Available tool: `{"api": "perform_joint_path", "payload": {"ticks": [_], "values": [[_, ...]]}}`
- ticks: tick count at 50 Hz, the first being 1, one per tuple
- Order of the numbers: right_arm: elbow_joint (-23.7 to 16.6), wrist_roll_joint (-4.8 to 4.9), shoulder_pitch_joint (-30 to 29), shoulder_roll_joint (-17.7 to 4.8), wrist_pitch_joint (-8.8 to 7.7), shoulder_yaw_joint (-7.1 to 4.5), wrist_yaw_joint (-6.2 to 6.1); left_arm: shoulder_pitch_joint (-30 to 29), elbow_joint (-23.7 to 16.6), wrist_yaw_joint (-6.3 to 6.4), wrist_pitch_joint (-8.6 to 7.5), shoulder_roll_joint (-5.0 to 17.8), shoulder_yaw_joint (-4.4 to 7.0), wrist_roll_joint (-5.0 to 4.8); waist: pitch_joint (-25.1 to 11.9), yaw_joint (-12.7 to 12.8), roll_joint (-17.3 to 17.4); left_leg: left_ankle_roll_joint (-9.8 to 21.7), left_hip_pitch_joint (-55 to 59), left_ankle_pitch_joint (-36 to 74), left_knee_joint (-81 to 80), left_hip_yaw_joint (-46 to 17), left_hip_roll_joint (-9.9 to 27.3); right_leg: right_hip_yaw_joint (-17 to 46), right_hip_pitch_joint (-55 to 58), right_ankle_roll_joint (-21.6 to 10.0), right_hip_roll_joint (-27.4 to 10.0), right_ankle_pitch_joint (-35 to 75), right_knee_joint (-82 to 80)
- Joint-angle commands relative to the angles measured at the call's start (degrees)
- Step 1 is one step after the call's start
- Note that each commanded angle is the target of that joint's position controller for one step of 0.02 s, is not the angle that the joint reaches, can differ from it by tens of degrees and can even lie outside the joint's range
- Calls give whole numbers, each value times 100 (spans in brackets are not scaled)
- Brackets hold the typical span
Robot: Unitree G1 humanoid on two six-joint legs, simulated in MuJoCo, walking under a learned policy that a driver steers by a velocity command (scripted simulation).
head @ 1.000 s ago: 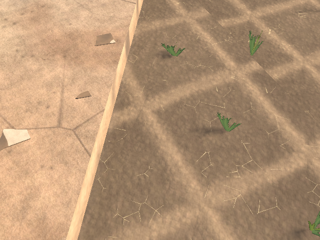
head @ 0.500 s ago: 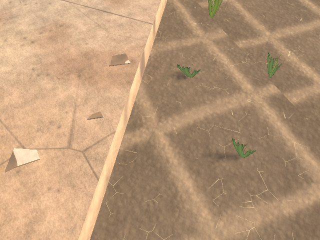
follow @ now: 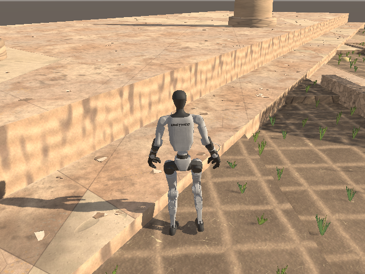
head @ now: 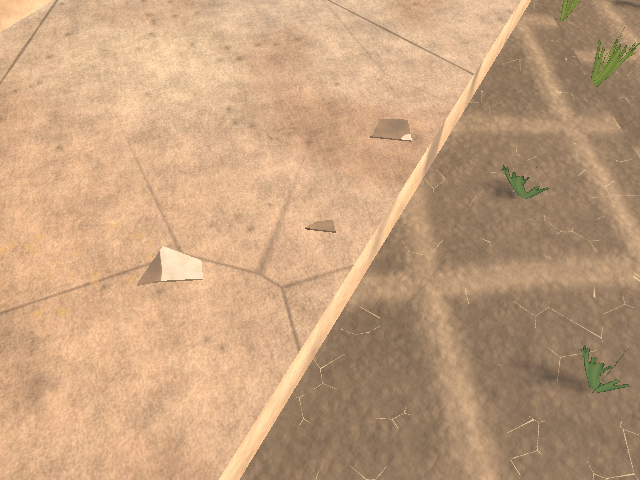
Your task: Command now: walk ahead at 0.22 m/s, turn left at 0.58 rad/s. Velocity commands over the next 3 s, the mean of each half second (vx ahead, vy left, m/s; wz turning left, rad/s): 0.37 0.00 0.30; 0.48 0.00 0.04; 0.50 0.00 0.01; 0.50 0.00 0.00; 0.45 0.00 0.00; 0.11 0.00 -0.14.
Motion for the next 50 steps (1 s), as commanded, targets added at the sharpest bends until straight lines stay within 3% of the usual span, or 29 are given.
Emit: {"api": "perform_joint_path", "payload": {"ticks": [1, 2, 4, 5, 6, 7, 8, 9, 11, 14, 18, 20, 22, 23, 24, 25, 26, 27, 28, 29, 31, 35, 39, 43, 45, 46, 48, 49, 50], "values": [[-247, -80, 288, -1009, 46, -297, 184, -247, -511, -111, -116, 411, 1, 5, -106, -147, 1123, 909, 410, -1650, -1059, -1956, 1190, -236, -78, -195, 200, -311, -492], [-279, -71, 174, -1028, 29, -309, 182, -118, -500, -86, -189, 418, -12, -20, -94, -35, 1063, 878, 205, -1676, -997, -2055, 1173, -221, 311, -293, 244, -338, -809], [-368, 16, -273, -875, -27, -274, 109, 688, -265, 21, -338, 338, -35, -46, -33, 571, 716, 541, -743, -1829, -522, -1775, 777, -233, 1899, -541, 202, 408, -2251], [-445, 44, -295, -469, -101, -159, 58, 1068, -163, 104, -402, 714, 33, 32, -51, 699, -107, 199, -1581, -2085, 537, -1104, 299, 729, 2718, -713, -668, -386, -2882], [-593, 74, -294, -64, -176, -20, 27, 1375, -188, 122, -424, 1343, 129, 95, -219, 743, -1150, -39, -2411, -2168, 2016, 4, -593, 2982, 3044, -1138, -2074, -2241, -3762], [-604, -84, -288, -504, -234, -94, -2, 1235, -66, 77, -407, 1456, 184, 166, 245, 515, -751, -2, -2596, -1785, 2710, -156, -235, 3690, 2290, -1514, -2339, -2528, -3840], [-418, -112, -118, -608, -280, -130, 31, 944, -84, 33, -425, 974, 70, 78, 567, 291, -439, 10, -2525, -1331, 2955, -268, -25, 3179, 2070, -1524, -2070, -2315, -3755], [-237, -92, 68, -597, -311, -130, 102, 696, -95, 0, -463, 649, -19, -3, 664, 157, -470, -65, -2411, -950, 2946, -175, 78, 2447, 2057, -1338, -1657, -1725, -3743], [-63, -128, 159, -575, -321, -129, 200, 794, -2, 0, -549, 459, -84, -29, 467, 216, -773, -220, -2169, -493, 3017, 118, 91, 1413, 2275, -1197, -1163, -247, -3680], [-133, -111, -256, -391, -326, -46, 254, 1327, 306, -60, -656, 478, -74, -75, 364, 390, -641, -359, -2314, -249, 2732, 352, 156, 824, 2675, -1289, -1100, 1402, -3498], [-258, -117, -969, -109, -345, 125, 284, 1623, 581, -74, -638, 420, -120, -108, 344, 571, -744, -449, -1943, -108, 1698, 1122, 443, 319, 2681, -1351, -1048, 2953, -3263], [-344, -106, -1307, -4, -366, 200, 278, 1808, 725, -74, -625, 510, -121, -101, 385, 652, -728, -346, -1448, -192, 1103, 1397, 389, 206, 2494, -1336, -1089, 3587, -3106], [-209, -75, -888, -40, -393, 192, 176, 1862, 830, -48, -616, 659, -101, -115, 193, 424, -790, -121, -492, -134, 816, 1560, 137, 127, 2275, -1349, -1194, 5055, -2688], [-38, -74, -423, -142, -418, 143, 115, 1788, 852, -38, -620, 685, -106, -141, 2, 178, -737, 4, 67, -38, 523, 1564, -6, 44, 2285, -1276, -1142, 5935, -2204], [221, -109, 317, -247, -462, 86, 54, 1642, 859, -32, -607, 704, -113, -204, -288, -229, -518, 147, 942, 343, -58, 1565, -60, -157, 2102, -1155, -1000, 6095, -1400], [440, -197, 1045, -521, -508, -10, -20, 1525, 781, -29, -635, 615, -158, -235, -677, -558, -357, 297, 2179, 397, -146, 1055, 415, -234, 1266, -1021, -852, 5045, -455], [493, -305, 1776, -1120, -526, -132, -85, 1424, 434, -82, -669, 54, -326, -282, -1230, -729, 773, 729, 3342, -123, -579, -1178, 2168, -566, -130, -757, -284, 2129, 1418], [660, -101, 1686, -1337, -461, -210, -37, 1702, 510, -65, -600, 244, -234, -163, -1065, -417, 1191, 1168, 2693, -56, -1244, -2763, 2855, -346, -751, -734, 206, -560, 2441], [552, 11, 1147, -961, -430, -147, 26, 1579, 553, -77, -537, 440, -170, -38, -350, -218, 670, 1272, 2072, -651, -1220, -2248, 2676, -129, -1021, -757, -136, -407, 2972], [459, 22, 684, -530, -448, -34, 70, 1350, 514, -143, -562, 330, -196, -7, 98, -84, 507, 1200, 1493, -822, -1408, -1655, 2369, -85, -1159, -769, -294, -88, 2969], [493, 20, 385, -170, -523, 87, 46, 1295, 524, -244, -508, 245, -201, 1, 465, 231, 569, 826, 835, -299, -1781, -738, 1770, -162, -938, -688, -571, 418, 2417], [801, 42, 849, -262, -684, 57, 48, 1228, 565, -336, -347, 35, -216, 34, 366, 370, 434, 817, 923, 1640, -1760, -53, 1641, -384, -1162, -479, -578, 813, 2366], [974, 39, 1221, -168, -679, 106, 23, 72, 137, -317, -294, -67, -249, 39, 531, 129, 506, 762, 1188, 2517, -1800, 411, 1511, -661, -1764, -399, -650, 1193, 1481], [1003, 7, 1311, -195, -690, 141, -21, -392, -41, -311, -293, -230, -340, -58, 435, 52, 644, 571, 1320, 3680, -1625, 709, 1507, -921, -1047, -506, -453, 1693, 69], [1013, 18, 1337, -241, -685, 135, -45, -425, -98, -249, -308, -185, -342, -89, 346, 62, 650, 500, 1559, 4287, -1469, 755, 1634, -947, -711, -649, -341, 1780, -373], [1020, 18, 1317, -268, -683, 132, -57, -407, -113, -215, -321, -138, -326, -86, 295, 90, 654, 470, 1708, 4713, -1307, 773, 1668, -973, -516, -738, -251, 1684, -554], [1026, -8, 1228, -317, -680, 112, -86, 186, 56, -133, -360, 27, -245, -87, -98, 342, 740, 427, 2021, 5689, -488, 792, 1633, -956, 217, -934, -9, 1357, -852], [976, 2, 1034, -407, -660, 69, -93, 807, 272, -115, -420, 131, -181, -89, -398, 601, 693, 385, 2058, 5691, 200, 758, 1534, -916, 807, -1008, 75, 1541, -1311], [943, 93, 856, -497, -627, 41, -76, 1551, 534, -99, -483, 174, -132, -37, -669, 971, 582, 324, 1656, 4966, 1192, 880, 1281, -1031, 1807, -995, 113, 1937, -1978]]}}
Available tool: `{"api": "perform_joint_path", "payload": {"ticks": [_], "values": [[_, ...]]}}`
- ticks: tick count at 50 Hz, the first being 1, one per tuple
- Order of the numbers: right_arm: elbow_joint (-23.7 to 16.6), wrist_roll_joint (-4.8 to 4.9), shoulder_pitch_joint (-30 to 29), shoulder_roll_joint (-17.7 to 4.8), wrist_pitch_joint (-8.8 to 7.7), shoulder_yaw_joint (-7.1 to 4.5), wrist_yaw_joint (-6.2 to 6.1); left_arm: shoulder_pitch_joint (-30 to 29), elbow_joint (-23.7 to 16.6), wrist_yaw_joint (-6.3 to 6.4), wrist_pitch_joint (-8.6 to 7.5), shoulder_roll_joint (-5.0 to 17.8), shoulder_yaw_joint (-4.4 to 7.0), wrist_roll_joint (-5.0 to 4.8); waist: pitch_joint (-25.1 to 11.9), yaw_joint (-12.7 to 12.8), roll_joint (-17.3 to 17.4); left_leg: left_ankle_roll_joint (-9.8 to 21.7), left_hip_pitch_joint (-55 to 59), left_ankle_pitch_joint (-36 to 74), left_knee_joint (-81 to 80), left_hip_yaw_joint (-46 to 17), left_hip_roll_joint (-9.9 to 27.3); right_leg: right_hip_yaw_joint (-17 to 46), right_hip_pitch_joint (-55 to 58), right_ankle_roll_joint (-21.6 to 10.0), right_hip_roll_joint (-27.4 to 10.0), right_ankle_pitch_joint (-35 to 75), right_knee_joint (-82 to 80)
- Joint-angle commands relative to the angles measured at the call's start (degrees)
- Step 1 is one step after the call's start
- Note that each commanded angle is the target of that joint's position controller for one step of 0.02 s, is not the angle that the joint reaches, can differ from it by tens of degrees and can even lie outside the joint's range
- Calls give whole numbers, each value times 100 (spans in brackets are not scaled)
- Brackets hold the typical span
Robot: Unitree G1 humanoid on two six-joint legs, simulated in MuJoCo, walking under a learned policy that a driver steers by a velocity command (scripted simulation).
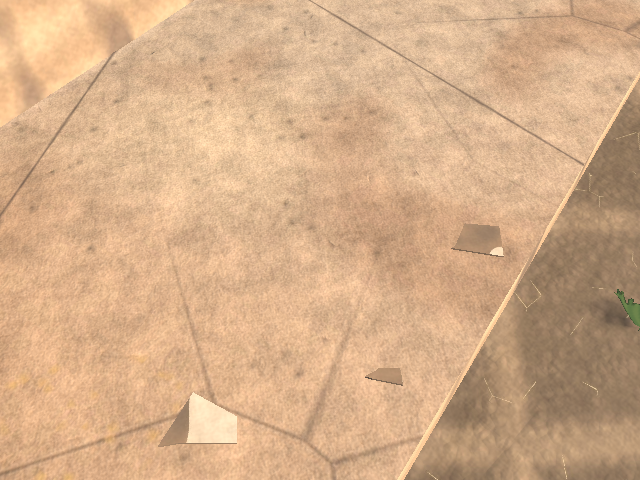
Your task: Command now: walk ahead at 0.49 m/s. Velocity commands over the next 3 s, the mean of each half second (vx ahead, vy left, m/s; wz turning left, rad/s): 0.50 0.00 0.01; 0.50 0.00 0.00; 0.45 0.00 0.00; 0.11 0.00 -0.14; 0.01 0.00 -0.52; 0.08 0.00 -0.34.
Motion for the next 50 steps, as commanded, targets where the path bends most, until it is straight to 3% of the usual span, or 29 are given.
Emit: {"api": "perform_joint_path", "payload": {"ticks": [1, 2, 3, 4, 5, 8, 11, 14, 16, 17, 18, 20, 22, 25, 27, 28, 29, 30, 31, 32, 33, 34, 35, 38, 41, 42, 44, 46, 50], "values": [[-463, 123, -260, -832, -42, -178, -12, 2431, 479, 114, -145, 1107, 374, 147, -1296, 1083, 12, 402, -1554, 3788, 3409, -101, 619, 851, 3162, -109, -631, 200, -891], [-488, 215, 674, 31, -26, -21, 2, 2529, 477, 112, -86, 1731, 501, 219, -1713, 499, -1667, 118, -3383, -725, 5756, 92, -330, 3266, 4317, -891, -2280, 1331, -1031], [-267, 99, 689, -423, 31, -130, -54, 2275, 483, 75, 47, 1619, 566, -26, -1817, 721, -980, 170, -3968, -400, 7130, -462, -212, 3928, 3833, -1313, -2112, -1137, -1803], [-444, -29, -14, -535, 27, -170, -58, 1701, 408, 62, 88, 1127, 444, -60, -824, 589, -498, 220, -4627, -50, 7995, -258, 79, 3281, 2971, -1238, -1810, -2852, -2064], [-661, -81, -515, -482, -9, -173, -38, 1516, 454, 39, 66, 790, 342, -10, -426, 540, -265, 323, -5060, 36, 8614, -96, 179, 2879, 2492, -1101, -1614, -2897, -2142], [-1055, -29, -1176, 230, 71, 48, 29, 2030, 953, 60, -105, 264, 124, 57, -266, 335, -95, 579, -6424, 154, 10585, -139, 178, 2229, 1909, -821, -1319, -2211, -1849], [-1603, 14, -1990, 775, 200, 353, -86, 2447, 1385, 23, -233, 145, -19, 32, 69, 130, -11, 726, -8020, -36, 11886, -439, 4, 1998, 1313, -579, -1383, -2318, -1741], [-2009, 38, -2422, 717, 270, 521, -122, 2043, 1377, 35, -322, 184, -195, -41, 355, -258, 156, 505, -7762, 427, 10397, -178, 85, 1306, 46, 3, -1010, -2641, -2212], [-2056, -28, -2779, 483, 371, 506, -117, 2164, 1358, 157, -365, 312, -247, -140, 419, -63, 47, 191, -7175, 618, 9305, 544, 183, 1278, -251, -230, -804, -1431, -2694], [-2162, -32, -2917, 522, 414, 546, -128, 2425, 1471, 245, -356, 415, -237, -200, 353, -17, -142, 163, -7377, 331, 9150, 636, 270, 1371, 301, -428, -830, -671, -2719], [-2025, -33, -2701, 408, 448, 496, -128, 2719, 1481, 292, -346, 439, -209, -219, 122, 80, 5, 175, -7401, 287, 8976, 757, 406, 1317, 1053, -503, -848, 297, -2625], [-1984, -100, -2695, 406, 481, 477, -136, 3255, 1592, 377, -345, 600, -84, -182, -176, 253, -69, 295, -7799, 16, 8709, 717, 579, 1310, 2654, -558, -1105, 1647, -2429], [-2020, -93, -3043, 492, 481, 488, -66, 3628, 1618, 463, -272, 455, -65, -131, -262, 429, 5, 410, -8199, -366, 8354, 761, 616, 1226, 3828, -631, -1209, 2311, -2229], [-1943, 135, -3138, 627, 397, 571, 48, 3179, 1312, 444, -200, 264, -121, -88, -365, 216, -299, 690, -5572, -1081, 5911, 1345, 58, 318, 3010, -465, -996, 6584, -1974], [-1645, 196, -2363, 343, 377, 418, 19, 3293, 1315, 443, -155, 609, -25, 53, -925, -168, -1034, 881, -4267, -1736, 5349, 1360, -532, 401, 3252, -572, -1414, 9652, -736], [-1429, 115, -1466, 67, 331, 314, 10, 3041, 1237, 386, -201, 828, 77, -50, -1362, -605, -1349, 1142, -3332, -1534, 4872, 731, -474, 338, 3094, -572, -1548, 9982, 421], [-1126, -48, -310, -451, 257, 123, -25, 2626, 875, 292, -323, 855, 118, -273, -1915, -1122, -719, 1697, -1817, -2127, 3796, -1395, 538, 101, 1665, -382, -1164, 8599, 2262], [-976, 148, 8, -1216, 140, -132, -26, 1806, 865, 141, -438, 331, 5, -207, -1974, -1413, 893, 2682, -655, -1362, 354, -5317, 1904, 890, -490, -129, 623, 1375, 4954], [-703, 48, -97, -905, 10, -68, -46, 1811, 714, -32, -578, 331, 149, -229, -1677, -873, 979, 2667, -689, -1007, -519, -6928, 2260, 2190, -1598, -193, 1065, -960, 6602], [-569, 127, -456, -484, -114, 58, 9, 1377, 424, -129, -605, 189, 105, -357, -588, -532, 633, 2329, -1415, -817, -336, -6142, 2326, 2229, -2311, -269, 928, -1270, 7374], [-454, 137, -764, 217, -226, 265, 143, 780, -5, -135, -549, 31, -1, -352, 22, -216, -160, 1922, -2248, -491, 187, -4859, 2154, 1951, -2600, -403, 653, -1392, 7758], [-296, -1, -1041, 614, -290, 402, 244, 809, -116, -89, -470, -42, -42, -363, 258, 295, -569, 1463, -3059, 89, 348, -3480, 1833, 1788, -2453, -555, 418, -1257, 7480], [-240, -124, -1315, 862, -307, 451, 301, 1259, -39, -75, -329, -111, -72, -383, 187, 704, -383, 1088, -3379, 282, 323, -2353, 1433, 1764, -2203, -575, 248, -1027, 7143], [-22, -53, -1101, 579, -300, 421, 275, 1365, -101, -6, -166, -249, -200, -419, 329, 855, 214, 839, -3245, 1364, -281, -817, 865, 1415, -2374, -482, 126, -681, 5983], [51, 194, -422, -97, -378, 277, 69, 346, -627, -30, -276, 99, -235, -99, -49, 512, -104, 862, -2902, 1988, -769, -78, 444, 424, -1713, -60, 22, 642, 3115], [101, 192, -117, -170, -404, 267, 0, 231, -625, -41, -305, 13, -218, -106, -378, 374, -48, 861, -2640, 2429, -884, 17, 379, 35, -1206, 91, 26, 920, 2680], [148, 260, 315, -394, -435, 199, -120, -831, -1046, -94, -386, -320, -348, -261, -448, -43, 252, 750, -1924, 3218, -1329, -208, 606, -94, -550, 394, 84, 919, 956], [119, 200, 426, -729, -408, 103, -192, -1228, -1202, -145, -432, 29, -219, -361, -326, -77, 563, 556, -430, 4415, -1174, -269, 855, -20, -998, 354, 241, 895, -32], [-12, 136, 269, -1015, -171, -51, -220, -654, -1136, -228, -405, 595, 49, -288, -627, 421, 1273, 442, 811, 6749, -33, -308, 1325, 93, -374, -54, 458, 481, -657]]}}
Over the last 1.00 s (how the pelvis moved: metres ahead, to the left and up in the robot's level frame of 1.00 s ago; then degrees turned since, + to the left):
0.40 0.01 -0.01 8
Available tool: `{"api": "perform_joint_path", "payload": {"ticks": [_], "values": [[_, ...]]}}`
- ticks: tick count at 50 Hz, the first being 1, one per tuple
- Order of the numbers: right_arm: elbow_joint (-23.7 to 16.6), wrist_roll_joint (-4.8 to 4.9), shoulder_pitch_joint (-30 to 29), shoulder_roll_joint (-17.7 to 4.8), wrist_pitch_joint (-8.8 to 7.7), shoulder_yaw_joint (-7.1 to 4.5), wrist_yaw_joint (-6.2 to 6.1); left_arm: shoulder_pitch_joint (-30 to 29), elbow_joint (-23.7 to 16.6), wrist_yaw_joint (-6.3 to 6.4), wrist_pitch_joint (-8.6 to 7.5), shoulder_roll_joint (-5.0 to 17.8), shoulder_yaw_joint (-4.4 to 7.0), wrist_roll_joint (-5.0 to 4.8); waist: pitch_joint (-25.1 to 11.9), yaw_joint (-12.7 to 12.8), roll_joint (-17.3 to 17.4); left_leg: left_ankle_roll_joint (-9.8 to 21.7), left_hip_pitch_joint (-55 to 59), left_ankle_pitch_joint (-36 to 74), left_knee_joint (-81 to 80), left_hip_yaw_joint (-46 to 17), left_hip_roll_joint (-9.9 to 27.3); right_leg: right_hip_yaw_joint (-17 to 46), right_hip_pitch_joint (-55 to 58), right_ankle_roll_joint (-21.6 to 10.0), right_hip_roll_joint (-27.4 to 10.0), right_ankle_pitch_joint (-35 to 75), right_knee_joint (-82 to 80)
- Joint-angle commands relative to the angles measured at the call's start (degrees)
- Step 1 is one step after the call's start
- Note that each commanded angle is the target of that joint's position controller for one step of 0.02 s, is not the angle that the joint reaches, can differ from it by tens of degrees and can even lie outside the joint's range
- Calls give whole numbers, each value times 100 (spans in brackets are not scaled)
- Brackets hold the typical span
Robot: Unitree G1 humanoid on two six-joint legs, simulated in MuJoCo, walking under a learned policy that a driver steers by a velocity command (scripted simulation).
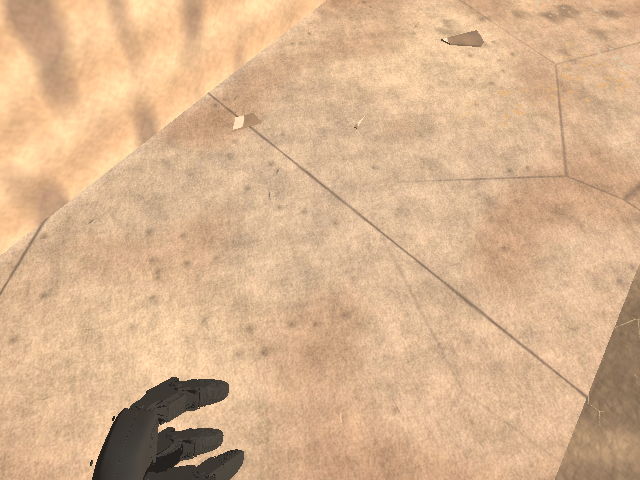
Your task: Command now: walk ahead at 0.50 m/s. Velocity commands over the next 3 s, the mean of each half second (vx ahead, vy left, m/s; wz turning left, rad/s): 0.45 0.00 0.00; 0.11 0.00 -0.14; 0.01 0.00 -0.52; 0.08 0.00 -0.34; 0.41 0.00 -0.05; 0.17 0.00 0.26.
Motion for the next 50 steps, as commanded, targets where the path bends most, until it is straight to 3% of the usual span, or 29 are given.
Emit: {"api": "perform_joint_path", "payload": {"ticks": [1, 2, 3, 4, 5, 6, 7, 8, 10, 12, 15, 19, 24, 27, 28, 29, 30, 31, 32, 33, 34, 35, 38, 42, 46, 47, 48, 49, 50], "values": [[-346, -106, -326, -1211, 131, -335, -40, 850, -77, 4, -39, 979, 446, 11, -499, 1048, 1335, 310, 690, 6880, 1686, -412, 1311, -90, 1207, -403, 246, -20, -667], [-517, -143, -639, -1243, 144, -362, 15, 1771, 223, 65, 2, 1174, 550, 50, -930, 1461, 1335, 279, -45, 6534, 2699, -392, 1225, 197, 2581, -632, -31, 255, -645], [-745, -210, -812, -1112, 109, -327, 58, 2792, 471, 171, 67, 1495, 635, 168, -1759, 1737, 716, 306, -1614, 4344, 4248, -339, 925, 1181, 4616, -855, -999, 306, 47], [-792, -223, 205, -143, -23, -64, 236, 2783, 433, 172, 16, 1738, 671, 341, -2512, 991, -1194, -61, -4182, -703, 6418, -716, -204, 3985, 6688, -2150, -2435, -125, -225], [-661, -19, 34, -685, -185, -165, 328, 2621, 471, 211, 68, 1152, 615, 311, -2438, 1276, -802, 56, -4912, -1000, 7377, -1367, -75, 4628, 6309, -2207, -2329, -1344, -1048], [-979, 135, -847, -1112, -258, -285, 336, 2102, 424, 246, 48, 916, 544, 225, -1234, 1165, -444, 107, -5216, -505, 7434, -1266, 222, 3593, 5223, -1821, -2036, -1494, -1349], [-1164, 126, -1285, -1133, -282, -296, 289, 1733, 400, 206, 10, 802, 484, 196, -749, 897, 199, 88, -5021, 34, 7201, -1091, 465, 2886, 4214, -1557, -1802, -1071, -1609], [-1201, 62, -1416, -1106, -257, -309, 237, 1543, 396, 157, -33, 638, 414, 232, -448, 689, 391, 30, -4872, 375, 6965, -973, 606, 2406, 3572, -1435, -1548, -555, -1785], [-1209, 31, -1103, -989, -111, -331, 232, 1457, 506, 80, -92, 531, 371, 266, -278, 312, 112, -26, -4505, 659, 6546, -944, 875, 1877, 2825, -1309, -1214, -123, -1990], [-1283, -22, -1180, -871, 17, -315, 189, 1630, 656, 34, -154, 714, 405, 229, -78, 223, -26, -132, -4571, 804, 6176, -819, 974, 1539, 2332, -1291, -1119, 211, -2091], [-1594, -110, -1954, -901, 82, -312, 136, 1960, 818, 124, -169, 1030, 461, 226, 136, 418, -44, -300, -4787, 1627, 5042, -675, 1048, 1177, 2059, -1169, -1021, 679, -2198], [-1817, -87, -2900, -770, 44, -273, 178, 2435, 986, 227, -91, 1166, 470, 151, 154, 781, -56, -253, -4431, 2589, 3207, -419, 763, 813, 2450, -709, -878, 1561, -1977], [-1974, -26, -3480, -787, -9, -274, 293, 2876, 1215, 322, 139, 1160, 457, 127, -32, 959, -317, -191, -4159, 2555, 2083, -367, 377, 869, 3600, -533, -1085, 2125, -1172], [-1679, -144, -2639, -1099, -114, -403, 303, 2587, 1154, 398, 221, 1250, 497, 143, -473, 451, -388, 94, -2950, 2840, 1129, -248, 83, 913, 3879, -306, -932, 2691, -97], [-1489, -220, -2057, -1376, -168, -482, 273, 2589, 1079, 407, 173, 1187, 474, 216, -960, 274, -293, 306, -1695, 4449, 1383, -505, 446, 793, 3324, -114, -657, 2237, 622], [-1392, -390, -1390, -1698, -156, -511, 221, 2862, 954, 382, 78, 835, 354, 343, -1817, 234, 498, 974, 488, 7436, 2281, -1597, 1674, 667, 1673, 168, -253, -186, 2159], [-1257, -360, -1089, -1302, -45, -421, 242, 3792, 1220, 316, 68, 420, 222, 228, -2915, 340, 1622, 2013, 1668, 8358, 2328, -2877, 2843, 864, 654, 503, 183, -4086, 3687], [-1274, -194, -1045, -989, 72, -377, 264, 3647, 1325, 286, 126, 1026, 366, 112, -2960, 169, 1041, 1892, 1323, 6967, 2075, -2949, 2529, 1222, 506, 577, -48, -4238, 4073], [-1337, -78, -1611, -959, 138, -374, 226, 3016, 1136, 305, 221, 1183, 438, 40, -2119, 256, 751, 1638, 431, 5630, 1737, -2568, 2278, 1046, 228, 658, -262, -3893, 4137], [-1390, -67, -2092, -876, 167, -327, 189, 2568, 1050, 384, 338, 1145, 466, 82, -1392, 390, 442, 1449, -602, 4572, 1373, -2300, 2036, 886, 236, 719, -437, -3536, 3926], [-1402, -97, -2450, -816, 193, -299, 169, 2394, 999, 465, 456, 1081, 503, 135, -899, 585, 392, 1296, -1581, 3820, 1055, -2026, 1854, 856, 532, 767, -579, -3292, 3526], [-1387, -172, -2682, -860, 235, -311, 162, 2514, 991, 521, 552, 899, 479, 156, -690, 794, 625, 1130, -2387, 3198, 801, -1711, 1625, 770, 1102, 795, -629, -3126, 2972], [-1261, -264, -2705, -901, 281, -368, 154, 2777, 1151, 599, 638, 540, 400, 188, -776, 842, 912, 1041, -2929, 2624, 615, -1074, 1331, 452, 2007, 778, -484, -2593, 1831], [-1206, -166, -2655, -1290, 405, -501, -3, 2213, 874, 586, 736, 932, 537, 176, -636, 679, 924, 1030, -2945, 839, 465, -1206, 1641, 258, 2001, 539, -429, -2002, 1520], [-1139, -14, -2581, -1360, 568, -570, -157, 2057, 729, 519, 738, 918, 611, 231, -315, 719, 811, 752, -2841, 176, 736, -1069, 1656, 47, 2078, 127, -306, -1849, 781], [-1094, 37, -2516, -1286, 593, -569, -176, 2095, 694, 494, 734, 972, 639, 270, -187, 765, 649, 525, -2919, 142, 1044, -897, 1528, 240, 2173, -54, -375, -1576, 308], [-1087, 23, -2360, -1086, 609, -544, -179, 2151, 604, 506, 721, 1325, 726, 333, -82, 679, -220, 105, -3212, 37, 2089, -345, 1073, 1275, 2259, -385, -1020, -1086, -622], [-1261, -56, -2590, -928, 580, -545, -188, 2159, 586, 526, 721, 1835, 866, 260, 228, 633, -1501, -343, -3955, -306, 3079, 405, -23, 2807, 2168, -1109, -1871, -966, -1352], [-1416, -146, -3141, -1038, 549, -580, -187, 2404, 566, 547, 621, 1728, 844, 350, 215, 968, -1487, -365, -4407, -1202, 4370, -232, -90, 3409, 2290, -1468, -2195, -636, -1628]]}}
Over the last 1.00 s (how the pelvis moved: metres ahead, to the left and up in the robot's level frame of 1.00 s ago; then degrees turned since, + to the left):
0.55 -0.05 0.15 1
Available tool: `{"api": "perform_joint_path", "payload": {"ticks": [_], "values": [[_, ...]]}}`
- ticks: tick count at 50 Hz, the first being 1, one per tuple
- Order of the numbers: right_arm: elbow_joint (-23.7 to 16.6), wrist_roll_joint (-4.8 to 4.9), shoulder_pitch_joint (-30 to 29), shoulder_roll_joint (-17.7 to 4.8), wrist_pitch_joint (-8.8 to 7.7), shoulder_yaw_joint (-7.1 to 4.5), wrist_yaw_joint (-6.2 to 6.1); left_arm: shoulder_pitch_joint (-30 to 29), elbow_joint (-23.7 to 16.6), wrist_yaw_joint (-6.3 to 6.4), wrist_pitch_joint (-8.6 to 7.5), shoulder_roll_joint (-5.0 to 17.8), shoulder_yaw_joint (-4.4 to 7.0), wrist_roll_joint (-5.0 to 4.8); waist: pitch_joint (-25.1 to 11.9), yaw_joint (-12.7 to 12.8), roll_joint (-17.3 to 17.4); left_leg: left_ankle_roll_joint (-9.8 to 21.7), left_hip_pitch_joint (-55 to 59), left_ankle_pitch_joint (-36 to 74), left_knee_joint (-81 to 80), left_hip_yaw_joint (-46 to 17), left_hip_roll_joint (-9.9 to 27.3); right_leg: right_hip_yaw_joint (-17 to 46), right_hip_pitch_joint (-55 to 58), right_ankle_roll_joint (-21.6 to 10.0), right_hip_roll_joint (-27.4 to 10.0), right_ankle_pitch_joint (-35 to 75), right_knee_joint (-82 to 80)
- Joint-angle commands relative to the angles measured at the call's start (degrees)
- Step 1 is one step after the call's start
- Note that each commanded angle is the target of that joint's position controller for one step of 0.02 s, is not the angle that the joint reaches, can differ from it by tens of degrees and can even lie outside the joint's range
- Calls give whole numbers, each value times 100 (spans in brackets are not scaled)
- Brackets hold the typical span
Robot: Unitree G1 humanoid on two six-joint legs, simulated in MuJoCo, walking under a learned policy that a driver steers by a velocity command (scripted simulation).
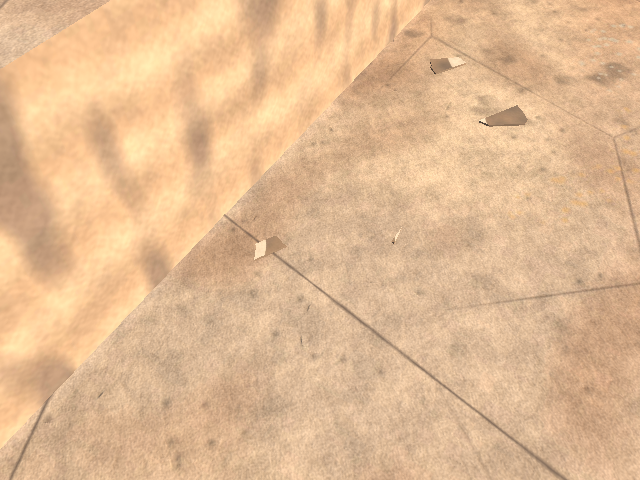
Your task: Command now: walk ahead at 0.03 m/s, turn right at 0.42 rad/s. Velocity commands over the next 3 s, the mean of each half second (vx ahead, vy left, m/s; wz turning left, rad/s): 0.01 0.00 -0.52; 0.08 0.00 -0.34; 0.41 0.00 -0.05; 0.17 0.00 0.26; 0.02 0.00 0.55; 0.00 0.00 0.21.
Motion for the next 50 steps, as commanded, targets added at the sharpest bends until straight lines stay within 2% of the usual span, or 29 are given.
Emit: {"api": "perform_joint_path", "payload": {"ticks": [1, 2, 4, 6, 9, 12, 14, 16, 17, 18, 19, 20, 21, 22, 23, 26, 30, 34, 36, 37, 38, 39, 40, 41, 42, 43, 45, 47, 50], "values": [[-614, -29, -627, -490, -92, -192, -3, 449, -362, 73, -227, 1132, 292, 140, -13, 137, -1409, -87, -1459, -1407, 2342, -712, -274, 2785, 762, -1581, -1830, 1723, -2133], [-468, -5, -357, -492, -62, -221, 14, 9, -503, 79, -289, 1110, 313, 50, -131, -92, -945, -111, -1452, -1091, 2611, -811, -210, 2300, 835, -1291, -1495, 2116, -1888], [-411, -52, -239, -554, -48, -258, 4, -380, -681, 82, -296, 954, 283, -128, -461, -193, -625, -196, -1336, -639, 2604, -844, -127, 1921, 1016, -1019, -1264, 2659, -1649], [-481, -1, -291, -384, -73, -204, 2, -227, -668, 91, -230, 891, 281, -144, -619, -172, -705, -310, -1142, -412, 2187, -738, -207, 1751, 1127, -1020, -1065, 2989, -1532], [-570, 53, -481, -305, -118, -127, 22, -15, -682, 148, -140, 1006, 359, -152, -701, -1, -949, -395, -830, -324, 1074, -745, -258, 1877, 1347, -1031, -997, 2823, -1427], [-568, 104, -380, -449, -150, -129, 97, -151, -801, 140, -62, 1116, 413, -151, -738, 21, -1176, -400, -155, -326, 278, -742, -346, 2200, 1110, -1064, -993, 2751, -1425], [-538, 125, -161, -547, -181, -155, 159, -296, -868, 121, -24, 1108, 417, -204, -720, -69, -1248, -348, 229, -103, -458, -745, -376, 2450, 1066, -992, -923, 2717, -1348], [-400, 91, 306, -660, -215, -218, 217, -453, -952, 138, 20, 1037, 400, -271, -712, -296, -1079, -181, 1174, 948, -1708, -663, -224, 2363, 646, -650, -576, 2028, -1065], [-362, -12, 550, -955, -198, -305, 208, -316, -980, 151, 44, 810, 342, -219, -865, -250, -472, 113, 2032, 1282, -1835, -1279, 588, 2017, -137, -365, -216, 830, -343], [-428, -146, 436, -1439, -120, -396, 170, -14, -1092, 112, -2, 467, 275, -196, -738, 75, 1243, 923, 2509, 2741, -1854, -2679, 1905, 961, -1520, 3, 823, -1436, 861], [-550, -302, 375, -1255, -144, -361, 187, -180, -1153, 83, -89, 989, 418, -124, -692, -121, 1364, 1662, 2032, 2871, -2068, -3338, 2600, 923, -1919, 267, 530, -1931, 2161], [-711, -275, -2, -961, -169, -289, 155, -210, -1052, 51, -89, 1312, 531, -185, -535, -2, 805, 1567, 1814, 2594, -2057, -2803, 2264, 1009, -1852, 323, 339, -1467, 2848], [-777, -191, -333, -750, -169, -244, 131, -81, -914, 58, -29, 1262, 553, -199, -398, 147, 596, 1253, 1661, 2299, -1985, -2197, 1816, 908, -1843, 399, 288, -1079, 3113], [-836, -90, -449, -624, -166, -205, 107, 0, -835, 76, 43, 1147, 536, -166, -310, 140, 559, 1095, 1611, 2103, -1972, -1813, 1569, 838, -1891, 493, 246, -764, 3369], [-830, -50, -435, -603, -150, -181, 73, -15, -860, 62, 86, 997, 496, -163, -216, 102, 581, 1100, 1512, 2208, -1989, -1559, 1471, 757, -1900, 577, 226, -554, 3574], [-764, -89, -20, -688, -68, -194, -23, -500, -1173, 18, 89, 697, 363, -252, -126, -184, 690, 1192, 1763, 2159, -2109, -1075, 1361, 346, -2034, 716, 83, -150, 2920], [-784, -66, 191, -1021, -14, -302, -24, -773, -1477, -105, 72, 528, 228, -195, -379, -372, 823, 1264, 1983, 2390, -2001, -777, 1602, 55, -1398, 705, -190, -290, 1651], [-752, 68, 277, -1216, -18, -353, 103, -618, -1522, -192, 91, 625, 238, -187, -420, -325, 912, 1230, 1724, 2510, -1775, -749, 1705, -235, -410, 417, -9, -381, 486], [-722, 193, 112, -1152, -14, -315, 132, -246, -1382, -217, 96, 570, 248, -170, -425, -49, 832, 981, 1535, 2395, -1335, -626, 1592, -388, 369, 124, 148, 470, -848], [-589, 193, 363, -960, -27, -250, 161, -87, -1312, -204, 93, 660, 279, -154, -471, -11, 609, 681, 1202, 2110, -987, -446, 1418, -300, 1062, -41, 207, 1088, -1513], [-555, 11, 560, -631, -69, -137, 221, 76, -1329, -141, 84, 983, 356, -149, -787, -81, -310, 155, 405, 926, -22, 19, 1022, 683, 2143, -255, -545, 2655, -1561], [-804, -201, 481, -321, -125, 4, 280, -141, -1551, -83, 55, 1407, 362, -13, -824, -233, -1836, -349, -858, -1737, 1207, 258, 385, 2300, 2391, -1186, -2011, 4300, -1444], [-836, -80, 88, -755, -120, -133, 236, 198, -1438, -119, -50, 1052, 291, 63, -1139, 259, -1306, -430, -920, -2047, 2041, -399, 393, 2426, 1971, -1833, -2223, 3191, -1645], [-849, 70, 14, -962, -99, -209, 252, 303, -1274, -145, -126, 1141, 317, 10, -838, 263, -1198, -373, -1309, -1779, 2491, -427, 380, 2292, 1944, -1696, -1918, 1420, -1961], [-749, 94, 30, -960, -87, -247, 275, 238, -1162, -144, -184, 1090, 315, -81, -581, 226, -1030, -275, -1545, -1325, 2561, -510, 466, 2145, 1820, -1357, -1591, -418, -2192], [-695, 72, 8, -981, -75, -276, 275, 64, -1137, -134, -234, 1014, 273, -123, -284, 164, -1050, -207, -1692, -885, 2528, -550, 494, 2135, 1590, -1143, -1462, -1307, -2408], [-602, 78, 143, -931, -127, -295, 306, -63, -1099, -103, -330, 878, 203, -106, 33, -7, -1099, -127, -1654, -73, 2501, -540, 444, 1996, 1266, -1030, -1285, -1437, -2775], [-505, 83, 242, -849, -243, -291, 328, -27, -1062, -92, -452, 798, 190, -69, 18, -69, -934, -72, -1717, 471, 2259, -582, 465, 1792, 1403, -1007, -1229, -990, -2889], [-509, 48, 55, -674, -355, -227, 348, 67, -956, -100, -571, 839, 221, -98, 30, -22, -788, -95, -1641, 878, 1388, -600, 479, 1496, 1486, -998, -1200, -462, -2946]]}}
Over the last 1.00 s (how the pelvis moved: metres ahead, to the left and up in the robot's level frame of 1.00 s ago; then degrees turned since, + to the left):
0.39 0.00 0.00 -8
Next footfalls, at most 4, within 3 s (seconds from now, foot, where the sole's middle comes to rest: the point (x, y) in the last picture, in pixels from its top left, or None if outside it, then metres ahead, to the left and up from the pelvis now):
0.34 left None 0.07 0.13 -0.76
0.76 right None -0.02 -0.13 -0.76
1.28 left None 0.22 0.04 -0.76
1.74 right None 0.40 -0.26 -0.76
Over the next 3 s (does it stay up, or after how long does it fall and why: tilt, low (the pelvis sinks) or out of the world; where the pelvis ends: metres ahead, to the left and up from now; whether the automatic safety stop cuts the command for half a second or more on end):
stays up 0.35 -0.08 0.01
